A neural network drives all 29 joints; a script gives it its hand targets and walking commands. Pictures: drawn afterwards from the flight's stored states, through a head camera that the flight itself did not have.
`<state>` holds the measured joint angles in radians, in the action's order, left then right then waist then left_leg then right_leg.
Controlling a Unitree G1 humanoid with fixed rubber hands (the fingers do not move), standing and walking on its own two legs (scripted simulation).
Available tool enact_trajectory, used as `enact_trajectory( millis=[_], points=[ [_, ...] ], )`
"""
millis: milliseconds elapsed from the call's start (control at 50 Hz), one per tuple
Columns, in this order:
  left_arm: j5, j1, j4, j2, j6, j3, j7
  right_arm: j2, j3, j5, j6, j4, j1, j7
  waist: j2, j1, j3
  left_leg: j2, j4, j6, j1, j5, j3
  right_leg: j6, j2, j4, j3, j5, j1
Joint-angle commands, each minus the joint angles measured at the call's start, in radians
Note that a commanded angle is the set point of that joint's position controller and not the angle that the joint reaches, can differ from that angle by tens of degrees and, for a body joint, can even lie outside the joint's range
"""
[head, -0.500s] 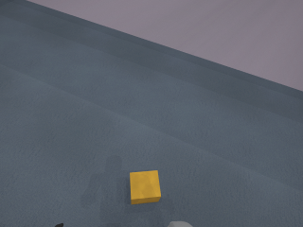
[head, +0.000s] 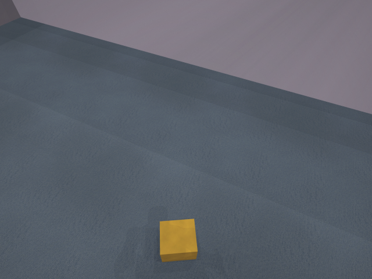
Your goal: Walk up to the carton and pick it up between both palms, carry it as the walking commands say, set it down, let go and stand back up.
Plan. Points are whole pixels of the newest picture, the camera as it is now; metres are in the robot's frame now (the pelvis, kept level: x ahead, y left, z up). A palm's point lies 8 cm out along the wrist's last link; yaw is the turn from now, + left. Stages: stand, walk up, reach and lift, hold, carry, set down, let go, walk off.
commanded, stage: walk up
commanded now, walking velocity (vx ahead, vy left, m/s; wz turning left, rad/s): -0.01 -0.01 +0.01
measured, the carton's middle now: (178, 240) +0.40 +0.03 -0.70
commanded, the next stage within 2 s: stand in 0.14 s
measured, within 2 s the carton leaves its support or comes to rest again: neither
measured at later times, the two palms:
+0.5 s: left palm out of the picture +0.03 +0.23 -0.14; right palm out of the picture +0.06 -0.23 -0.14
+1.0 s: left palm out of the picture +0.15 +0.23 -0.16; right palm (270, 270) +0.17 -0.21 -0.16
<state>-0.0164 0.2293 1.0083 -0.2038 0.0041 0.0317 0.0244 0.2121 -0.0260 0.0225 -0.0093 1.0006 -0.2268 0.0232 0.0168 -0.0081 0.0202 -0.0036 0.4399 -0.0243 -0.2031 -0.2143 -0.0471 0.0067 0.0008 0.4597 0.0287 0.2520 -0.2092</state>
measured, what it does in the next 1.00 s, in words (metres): lowers itself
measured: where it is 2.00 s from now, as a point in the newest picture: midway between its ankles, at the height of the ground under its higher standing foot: outside the picture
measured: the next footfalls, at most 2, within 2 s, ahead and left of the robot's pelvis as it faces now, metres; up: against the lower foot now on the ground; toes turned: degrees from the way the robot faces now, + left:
none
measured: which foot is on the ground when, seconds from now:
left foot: down 0.00-1.00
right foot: down 0.00-1.00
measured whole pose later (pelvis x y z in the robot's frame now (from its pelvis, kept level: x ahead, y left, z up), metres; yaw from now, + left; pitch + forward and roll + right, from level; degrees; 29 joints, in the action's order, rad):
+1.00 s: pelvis -0.03 -0.01 -0.05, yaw +1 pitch +17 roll +0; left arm -0.07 0.04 0.43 -0.14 0.38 0.10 -0.03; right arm 0.12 -0.08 0.04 -0.39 0.43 -0.04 -0.01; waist 0.00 -0.02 -0.04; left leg 0.00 0.89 -0.02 -0.82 -0.37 -0.02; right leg 0.02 0.01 0.88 0.06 0.38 -0.81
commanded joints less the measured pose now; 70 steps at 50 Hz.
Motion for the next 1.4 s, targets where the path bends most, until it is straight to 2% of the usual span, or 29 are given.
enact_trajectory(
  millis=[0,40,80,240,440,460,480,500,520,540,560,580,600,620,660,740,780,880,920,960,1060,1120,1220,1380],
  points=[
    [0.005,0.026,-0.015,-0.051,-0.004,0.007,0.000,0.131,-0.031,-0.011,0.019,-0.001,-0.058,0.003,0.084,0.005,0.012,0.186,-0.191,-0.045,0.048,0.025,0.202,0.007,0.051,-0.088,-0.047,-0.023,-0.051],
    [-0.004,0.050,0.007,-0.058,-0.006,-0.002,-0.001,0.103,-0.017,-0.010,0.020,0.018,-0.052,0.005,0.091,0.001,0.043,0.181,-0.238,-0.063,0.020,-0.016,0.214,0.007,0.038,-0.069,-0.030,-0.025,-0.014],
    [-0.005,0.067,0.025,-0.066,-0.016,-0.003,-0.006,0.093,-0.012,-0.013,0.021,0.026,-0.034,0.009,0.084,-0.004,0.041,0.154,-0.236,-0.058,0.030,0.015,0.185,0.010,0.051,-0.080,-0.038,-0.055,0.002],
    [-0.002,0.101,0.068,-0.059,-0.033,-0.007,0.004,0.060,0.002,-0.018,0.031,0.056,-0.049,0.005,-0.015,-0.001,0.017,0.096,-0.161,-0.028,0.058,0.115,0.114,0.006,0.108,-0.129,-0.072,-0.135,0.016],
    [-0.002,0.111,0.091,-0.047,-0.031,-0.004,0.010,0.051,0.004,-0.017,0.032,0.084,-0.084,0.010,-0.039,-0.004,0.015,0.087,-0.132,-0.023,0.065,0.187,0.097,0.008,0.115,-0.125,-0.069,-0.178,0.031],
    [0.068,-0.658,-0.587,-0.085,0.002,-0.099,-0.004,0.123,0.065,-0.049,0.022,-0.587,0.631,-0.004,0.015,0.006,-0.138,0.047,0.032,-0.003,-0.230,-0.200,0.016,0.051,0.015,0.076,0.016,0.154,-0.182],
    [0.059,-0.485,-0.381,-0.106,0.115,0.001,0.009,0.084,-0.011,-0.077,-0.095,-0.423,0.484,0.010,-0.045,-0.035,-0.093,0.033,0.098,-0.008,-0.308,-0.261,0.033,0.021,0.022,0.092,-0.007,0.246,-0.206],
    [0.065,-0.416,-0.473,-0.128,0.196,-0.058,0.005,0.131,-0.031,-0.078,-0.187,-0.465,0.410,0.006,-0.028,0.007,-0.091,0.019,0.068,-0.004,-0.275,-0.279,0.022,0.021,0.014,0.078,0.027,0.263,-0.160],
    [0.072,-0.352,-0.462,-0.120,0.294,-0.081,0.002,0.155,-0.026,-0.087,-0.286,-0.427,0.311,-0.004,-0.027,0.005,-0.045,0.011,0.070,-0.002,-0.293,-0.283,0.004,0.027,0.027,0.056,0.027,0.275,-0.167],
    [0.071,-0.270,-0.419,-0.125,0.396,-0.096,-0.002,0.143,-0.011,-0.086,-0.390,-0.391,0.237,-0.004,-0.066,0.005,-0.008,0.011,0.091,-0.014,-0.275,-0.239,0.012,0.036,0.034,0.052,0.028,0.256,-0.196],
    [0.068,-0.201,-0.398,-0.124,0.492,-0.075,-0.002,0.098,0.004,-0.072,-0.486,-0.371,0.158,-0.003,-0.070,-0.009,0.010,0.011,0.108,-0.018,-0.256,-0.157,0.023,0.038,0.039,0.038,0.007,0.204,-0.224],
    [0.049,-0.114,-0.385,-0.110,0.561,-0.050,-0.003,0.084,0.024,-0.058,-0.554,-0.384,0.086,-0.004,-0.044,-0.012,-0.025,0.011,0.109,-0.020,-0.222,-0.042,0.041,0.042,0.035,0.040,-0.021,0.095,-0.197],
    [0.043,-0.054,-0.396,-0.096,0.611,-0.030,-0.006,0.079,0.047,-0.062,-0.603,-0.408,0.034,-0.004,-0.015,-0.010,-0.093,0.005,0.114,-0.025,-0.194,0.093,0.060,0.045,0.024,0.056,-0.040,-0.042,-0.141],
    [0.036,-0.016,-0.410,-0.078,0.647,-0.032,-0.012,0.071,0.060,-0.070,-0.638,-0.429,-0.002,-0.004,-0.010,-0.006,-0.145,-0.004,0.118,-0.026,-0.159,0.216,0.079,0.050,0.007,0.069,-0.048,-0.177,-0.097],
    [-0.003,-0.045,-0.465,-0.062,0.623,-0.001,-0.025,0.024,0.034,-0.029,-0.627,-0.483,0.013,-0.015,-0.006,-0.001,-0.158,-0.022,0.111,-0.026,-0.170,0.319,0.103,0.050,-0.010,0.089,-0.053,-0.323,-0.113],
    [-0.044,-0.123,-0.594,-0.004,0.506,0.049,-0.048,0.023,-0.029,0.030,-0.504,-0.625,0.112,-0.045,0.011,-0.019,-0.261,-0.020,0.186,-0.005,-0.199,0.424,0.123,0.051,-0.008,0.166,-0.053,-0.407,-0.237],
    [-0.060,-0.153,-0.646,-0.011,0.450,0.074,-0.051,0.019,-0.052,0.042,-0.447,-0.656,0.134,-0.047,0.002,-0.014,-0.335,-0.020,0.249,0.009,-0.250,0.440,0.122,0.042,-0.007,0.228,-0.059,-0.442,-0.264],
    [-0.079,-0.171,-0.664,-0.024,0.350,0.107,-0.059,-0.006,-0.079,0.031,-0.353,-0.673,0.139,-0.036,-0.048,-0.017,-0.509,-0.036,0.374,0.023,-0.391,0.371,0.095,0.015,-0.019,0.375,-0.067,-0.480,-0.241],
    [-0.066,-0.185,-0.675,-0.019,0.348,0.096,-0.058,-0.009,-0.080,0.021,-0.350,-0.669,0.157,-0.028,-0.033,-0.010,-0.528,-0.036,0.393,0.023,-0.410,0.344,0.088,0.013,-0.023,0.393,-0.063,-0.436,-0.270],
    [-0.055,-0.219,-0.684,-0.014,0.359,0.091,-0.056,-0.017,-0.071,0.010,-0.360,-0.667,0.201,-0.022,-0.017,-0.009,-0.492,-0.033,0.399,0.022,-0.421,0.268,0.077,0.011,-0.026,0.387,-0.053,-0.311,-0.331],
    [-0.040,-0.394,-0.658,-0.028,0.408,0.108,-0.054,-0.031,-0.063,-0.003,-0.410,-0.638,0.399,-0.010,-0.007,-0.022,-0.344,-0.016,0.385,0.019,-0.524,-0.080,0.058,0.022,-0.022,0.362,-0.051,0.074,-0.435],
    [-0.036,-0.524,-0.626,-0.042,0.430,0.124,-0.055,-0.015,-0.082,-0.010,-0.434,-0.605,0.543,0.002,-0.008,-0.023,-0.303,-0.007,0.380,0.018,-0.555,-0.205,0.059,0.020,-0.018,0.366,-0.049,0.197,-0.455],
    [-0.012,-0.758,-0.521,-0.061,0.438,0.149,-0.048,-0.002,-0.100,-0.019,-0.445,-0.501,0.762,0.024,-0.002,-0.018,-0.310,-0.001,0.397,0.022,-0.597,-0.279,0.060,0.016,-0.015,0.395,-0.043,0.249,-0.485],
    [0.019,-1.029,-0.345,-0.093,0.354,0.189,-0.031,-0.011,-0.132,-0.028,-0.365,-0.348,1.028,0.068,0.008,-0.023,-0.470,-0.016,0.436,0.030,-0.654,-0.184,0.044,0.014,-0.021,0.443,-0.035,0.158,-0.543]
  ],
)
